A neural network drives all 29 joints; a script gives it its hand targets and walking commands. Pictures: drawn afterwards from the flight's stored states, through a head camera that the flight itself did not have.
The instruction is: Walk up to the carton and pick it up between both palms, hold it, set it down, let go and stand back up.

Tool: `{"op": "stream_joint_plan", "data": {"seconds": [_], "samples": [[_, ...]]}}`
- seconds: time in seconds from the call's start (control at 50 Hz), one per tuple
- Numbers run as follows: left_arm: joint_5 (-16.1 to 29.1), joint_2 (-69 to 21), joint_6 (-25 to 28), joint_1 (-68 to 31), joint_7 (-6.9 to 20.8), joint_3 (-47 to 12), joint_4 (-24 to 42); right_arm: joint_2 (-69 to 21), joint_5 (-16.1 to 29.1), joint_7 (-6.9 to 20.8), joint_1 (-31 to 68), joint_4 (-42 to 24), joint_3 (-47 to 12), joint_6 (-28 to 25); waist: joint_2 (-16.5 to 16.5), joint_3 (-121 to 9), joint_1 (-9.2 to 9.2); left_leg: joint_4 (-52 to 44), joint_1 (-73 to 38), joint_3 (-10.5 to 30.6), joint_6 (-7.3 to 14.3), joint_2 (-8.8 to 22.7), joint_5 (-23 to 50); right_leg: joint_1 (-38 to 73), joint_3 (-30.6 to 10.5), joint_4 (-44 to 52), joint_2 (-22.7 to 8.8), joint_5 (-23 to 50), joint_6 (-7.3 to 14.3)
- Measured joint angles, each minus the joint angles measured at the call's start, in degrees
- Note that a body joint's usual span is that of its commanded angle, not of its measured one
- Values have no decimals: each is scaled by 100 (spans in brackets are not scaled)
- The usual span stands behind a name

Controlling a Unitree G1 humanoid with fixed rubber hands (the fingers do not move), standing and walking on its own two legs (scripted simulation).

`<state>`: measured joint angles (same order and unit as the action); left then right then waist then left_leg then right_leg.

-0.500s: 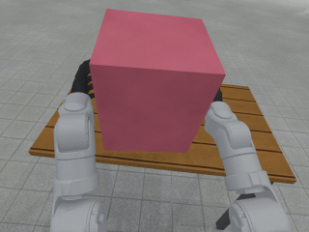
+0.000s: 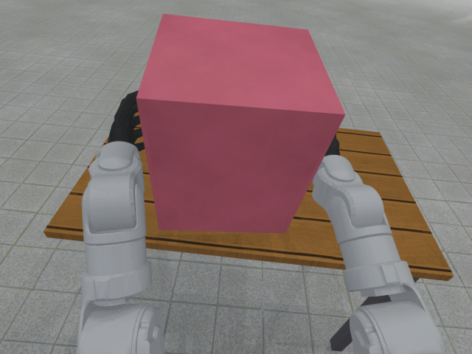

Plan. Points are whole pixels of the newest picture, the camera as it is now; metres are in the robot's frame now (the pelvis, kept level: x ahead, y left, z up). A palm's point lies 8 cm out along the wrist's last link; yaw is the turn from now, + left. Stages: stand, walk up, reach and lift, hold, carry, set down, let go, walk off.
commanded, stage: hold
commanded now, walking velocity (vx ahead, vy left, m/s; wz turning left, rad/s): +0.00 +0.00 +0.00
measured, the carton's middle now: (230, 134) +0.39 +0.01 +0.22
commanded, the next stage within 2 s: set down in 1.90 s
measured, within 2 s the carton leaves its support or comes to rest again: neither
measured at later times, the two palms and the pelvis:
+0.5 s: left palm (124, 146) +0.35 +0.16 +0.22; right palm (324, 158) +0.35 -0.14 +0.20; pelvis +0.00 +0.00 +0.00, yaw +0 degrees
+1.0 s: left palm (124, 148) +0.35 +0.16 +0.22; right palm (324, 157) +0.36 -0.14 +0.20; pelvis +0.01 +0.00 +0.00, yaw +1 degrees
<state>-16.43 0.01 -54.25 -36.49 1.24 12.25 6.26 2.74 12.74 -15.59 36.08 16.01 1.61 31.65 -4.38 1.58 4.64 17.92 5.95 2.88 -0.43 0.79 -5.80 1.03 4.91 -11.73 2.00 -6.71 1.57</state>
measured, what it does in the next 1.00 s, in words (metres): stands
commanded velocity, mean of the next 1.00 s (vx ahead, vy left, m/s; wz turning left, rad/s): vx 0.00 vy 0.00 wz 0.00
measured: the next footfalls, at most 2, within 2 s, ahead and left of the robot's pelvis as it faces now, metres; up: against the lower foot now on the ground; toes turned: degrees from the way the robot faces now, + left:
none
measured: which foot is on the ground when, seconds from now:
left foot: down 0.00-1.00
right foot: down 0.00-1.00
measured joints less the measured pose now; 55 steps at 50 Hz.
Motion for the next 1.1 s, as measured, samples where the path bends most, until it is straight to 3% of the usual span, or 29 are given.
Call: {"op": "stream_joint_plan", "data": {"seconds": [0.48,0.6,0.72,1.1], "samples": [[3,4,9,-13,1,2,-20,-6,-8,1,10,17,11,0,-3,-7,-1,3,13,1,-2,2,3,-14,3,-6,2,1,2],[4,-80,9,182,-59,-102,344,61,60,7,-162,-333,-24,8,77,-71,-58,4,42,-11,-11,8,-9,-24,-11,42,7,20,2],[10,-87,4,-48,-79,3,44,17,-74,98,28,-84,109,52,130,-12,-94,-4,-33,17,1,-12,-10,31,21,-17,-10,-29,-2],[55,-97,-17,410,98,-6,499,52,129,-232,-370,-640,-215,173,94,-68,-22,-79,-154,67,-36,-1,-36,197,65,124,11,-36,26]]}}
